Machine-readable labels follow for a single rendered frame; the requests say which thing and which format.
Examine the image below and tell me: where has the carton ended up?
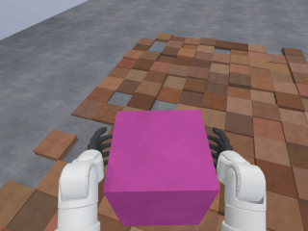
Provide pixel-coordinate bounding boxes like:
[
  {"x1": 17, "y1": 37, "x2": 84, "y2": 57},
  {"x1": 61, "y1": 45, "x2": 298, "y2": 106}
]
[{"x1": 103, "y1": 110, "x2": 220, "y2": 226}]

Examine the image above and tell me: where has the robot right forearm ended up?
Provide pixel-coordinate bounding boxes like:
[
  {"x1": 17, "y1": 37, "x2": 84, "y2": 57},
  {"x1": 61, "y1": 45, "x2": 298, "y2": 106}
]
[{"x1": 217, "y1": 150, "x2": 267, "y2": 231}]

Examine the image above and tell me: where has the right robot hand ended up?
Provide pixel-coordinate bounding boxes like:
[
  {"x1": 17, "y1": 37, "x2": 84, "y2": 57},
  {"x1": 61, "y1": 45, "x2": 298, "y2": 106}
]
[{"x1": 207, "y1": 127, "x2": 233, "y2": 168}]

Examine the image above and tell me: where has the robot left forearm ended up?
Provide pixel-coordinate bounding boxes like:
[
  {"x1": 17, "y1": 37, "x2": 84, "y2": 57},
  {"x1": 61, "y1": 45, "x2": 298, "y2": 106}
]
[{"x1": 55, "y1": 149, "x2": 104, "y2": 231}]

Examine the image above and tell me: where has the left robot hand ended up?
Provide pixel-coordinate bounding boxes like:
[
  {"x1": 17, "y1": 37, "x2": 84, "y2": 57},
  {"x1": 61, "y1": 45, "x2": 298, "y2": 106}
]
[{"x1": 88, "y1": 126, "x2": 113, "y2": 167}]

